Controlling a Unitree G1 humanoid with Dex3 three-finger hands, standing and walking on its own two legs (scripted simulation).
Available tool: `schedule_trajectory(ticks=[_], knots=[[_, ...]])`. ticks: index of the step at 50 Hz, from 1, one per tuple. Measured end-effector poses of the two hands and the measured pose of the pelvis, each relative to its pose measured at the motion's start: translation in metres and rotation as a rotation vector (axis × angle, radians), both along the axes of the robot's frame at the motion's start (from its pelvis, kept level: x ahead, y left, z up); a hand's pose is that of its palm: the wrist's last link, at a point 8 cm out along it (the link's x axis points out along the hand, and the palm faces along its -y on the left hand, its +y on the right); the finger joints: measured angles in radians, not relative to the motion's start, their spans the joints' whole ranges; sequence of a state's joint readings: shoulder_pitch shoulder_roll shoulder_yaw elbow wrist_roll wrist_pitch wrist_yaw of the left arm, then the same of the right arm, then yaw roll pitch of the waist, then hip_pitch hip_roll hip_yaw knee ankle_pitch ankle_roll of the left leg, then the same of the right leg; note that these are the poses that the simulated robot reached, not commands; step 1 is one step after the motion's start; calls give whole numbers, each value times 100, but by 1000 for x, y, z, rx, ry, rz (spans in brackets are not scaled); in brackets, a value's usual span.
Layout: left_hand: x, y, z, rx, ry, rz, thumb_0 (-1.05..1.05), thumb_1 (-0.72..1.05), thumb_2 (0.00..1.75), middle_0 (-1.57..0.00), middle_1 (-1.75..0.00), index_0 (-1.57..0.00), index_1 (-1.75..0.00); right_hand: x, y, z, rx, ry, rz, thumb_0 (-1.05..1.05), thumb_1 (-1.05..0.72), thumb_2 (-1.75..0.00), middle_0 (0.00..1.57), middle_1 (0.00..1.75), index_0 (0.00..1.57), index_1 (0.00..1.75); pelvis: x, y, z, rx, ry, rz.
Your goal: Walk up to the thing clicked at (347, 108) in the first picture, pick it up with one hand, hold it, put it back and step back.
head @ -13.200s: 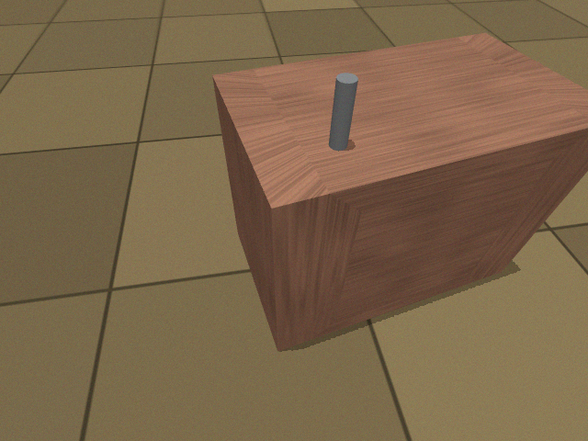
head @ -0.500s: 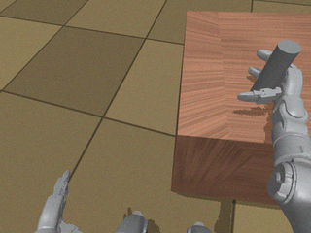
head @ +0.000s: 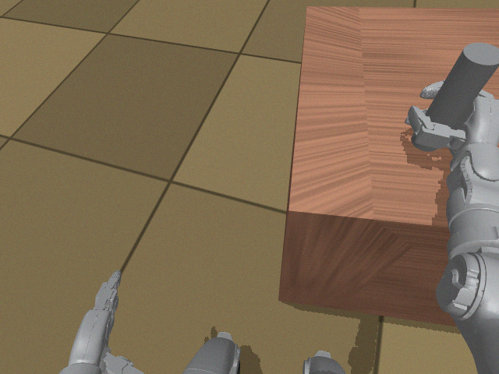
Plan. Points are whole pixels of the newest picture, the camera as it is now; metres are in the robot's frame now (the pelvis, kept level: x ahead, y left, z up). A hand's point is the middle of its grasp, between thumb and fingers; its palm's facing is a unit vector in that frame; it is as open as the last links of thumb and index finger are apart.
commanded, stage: settle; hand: right
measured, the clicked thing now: (449, 104) +0.51 -0.22 +0.13
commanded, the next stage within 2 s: lift in 0.84 s
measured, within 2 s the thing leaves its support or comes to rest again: neither
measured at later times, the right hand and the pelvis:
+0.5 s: hand (448, 90) +0.51 -0.20 +0.15, palm faces +0.15 +0.99 +0.01, open 5.7 cm; pelvis +0.01 +0.00 +0.02, yaw +0 degrees
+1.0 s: hand (456, 70) +0.52 -0.20 +0.18, palm faces +0.15 +0.99 +0.01, open 5.7 cm; pelvis +0.02 +0.00 +0.03, yaw +0 degrees
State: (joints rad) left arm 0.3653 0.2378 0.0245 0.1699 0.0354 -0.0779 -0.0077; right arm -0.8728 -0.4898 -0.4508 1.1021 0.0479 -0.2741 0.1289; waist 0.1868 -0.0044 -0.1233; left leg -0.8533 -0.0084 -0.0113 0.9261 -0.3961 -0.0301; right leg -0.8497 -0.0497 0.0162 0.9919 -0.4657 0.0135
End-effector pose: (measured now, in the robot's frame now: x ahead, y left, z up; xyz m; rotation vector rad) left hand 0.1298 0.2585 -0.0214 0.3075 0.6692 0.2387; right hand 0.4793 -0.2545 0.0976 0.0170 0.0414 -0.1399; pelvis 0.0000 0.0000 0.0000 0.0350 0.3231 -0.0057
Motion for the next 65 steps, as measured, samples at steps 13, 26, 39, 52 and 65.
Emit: schedule_trajectory(ticks=[13, 26, 39, 52, 65], knots=[[6, 2, 6, -11, -18, 9, -1, -54, 6, -7, -6, -7, -6, 2, -4, 36, -4, -7, -15, -2, -11, -113, 96, 116, 98, 116, 4, -1, 11, -4, -35, -1], [7, 2, 6, -40, -6, 9, -1, -54, 5, -7, -5, -6, -6, 2, 1, 54, -2, -5, -11, -2, -11, -113, 96, 116, 98, 117, 7, 2, 19, -13, -58, 0], [12, 5, 6, -51, 1, 17, -1, -54, 6, -6, -5, -5, -6, 6, 3, 69, -2, -8, -15, -2, -11, -113, 96, 116, 98, 117, 12, 4, 24, -17, -73, 2], [16, 2, 6, -70, 12, 17, -1, -54, 6, -6, -5, -5, -6, 8, 1, 82, -4, -12, -13, -2, -11, -113, 96, 116, 98, 117, 17, 3, 30, -19, -86, 4], [26, -3, 7, -101, 6, 8, -1, -53, 5, -6, -5, -5, -5, -5, 7, 102, -11, -43, -1, -2, -10, -114, 96, 115, 98, 116, 26, 2, 37, -23, -125, 1]])
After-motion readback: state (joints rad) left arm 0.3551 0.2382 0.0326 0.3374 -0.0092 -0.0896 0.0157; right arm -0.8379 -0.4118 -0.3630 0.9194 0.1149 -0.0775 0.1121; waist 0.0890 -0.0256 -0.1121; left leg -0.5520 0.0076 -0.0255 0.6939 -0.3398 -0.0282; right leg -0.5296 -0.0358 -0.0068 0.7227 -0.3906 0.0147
